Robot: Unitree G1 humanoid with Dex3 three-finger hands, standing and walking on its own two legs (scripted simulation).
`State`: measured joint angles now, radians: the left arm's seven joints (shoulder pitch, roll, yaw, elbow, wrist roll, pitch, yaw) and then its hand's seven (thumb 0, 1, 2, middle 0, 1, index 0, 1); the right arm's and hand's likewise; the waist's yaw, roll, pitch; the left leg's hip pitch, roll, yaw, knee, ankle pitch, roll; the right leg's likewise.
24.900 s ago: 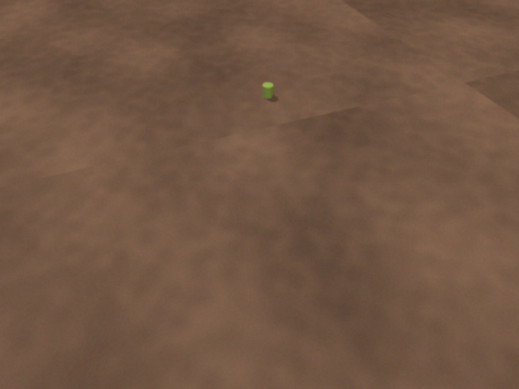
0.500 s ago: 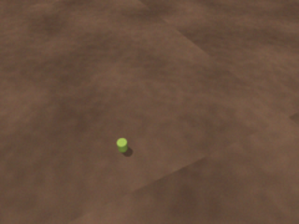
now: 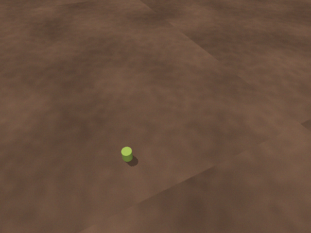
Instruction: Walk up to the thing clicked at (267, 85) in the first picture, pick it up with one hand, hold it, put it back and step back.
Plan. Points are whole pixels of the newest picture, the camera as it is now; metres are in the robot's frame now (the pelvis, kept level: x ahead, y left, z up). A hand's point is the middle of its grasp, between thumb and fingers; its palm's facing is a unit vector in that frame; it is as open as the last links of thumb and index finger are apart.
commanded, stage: walk up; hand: left
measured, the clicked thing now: (127, 154) +0.79 +0.24 -0.74
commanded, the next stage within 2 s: none
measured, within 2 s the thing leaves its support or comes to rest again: neither
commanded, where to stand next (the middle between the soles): +0.40 +0.00 m, yaw -1 degrees
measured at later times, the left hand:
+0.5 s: hand (58, 210) +0.22 +0.31 -0.15, palm faces -0.12 -0.92 -0.37, open 7.3 cm
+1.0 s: hand (75, 171) +0.37 +0.31 -0.18, palm faces -0.07 -0.93 -0.36, open 7.3 cm
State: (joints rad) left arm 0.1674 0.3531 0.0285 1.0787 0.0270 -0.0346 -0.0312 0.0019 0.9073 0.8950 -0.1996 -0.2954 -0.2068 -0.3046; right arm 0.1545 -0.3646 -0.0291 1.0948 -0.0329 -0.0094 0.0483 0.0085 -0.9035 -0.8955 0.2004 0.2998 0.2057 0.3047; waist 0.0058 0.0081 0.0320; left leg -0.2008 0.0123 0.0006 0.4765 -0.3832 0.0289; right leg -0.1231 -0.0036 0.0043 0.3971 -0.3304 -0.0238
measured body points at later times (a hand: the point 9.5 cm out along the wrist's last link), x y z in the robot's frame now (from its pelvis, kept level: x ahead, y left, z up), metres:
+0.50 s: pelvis +0.14 +0.04 -0.01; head +0.16 +0.03 +0.44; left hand +0.23 +0.36 -0.12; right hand +0.14 -0.29 -0.13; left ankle +0.10 +0.16 -0.75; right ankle +0.26 -0.11 -0.72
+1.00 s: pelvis +0.30 +0.04 -0.03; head +0.32 +0.06 +0.42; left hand +0.37 +0.36 -0.15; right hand +0.36 -0.29 -0.12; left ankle +0.38 +0.16 -0.75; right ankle +0.27 -0.09 -0.72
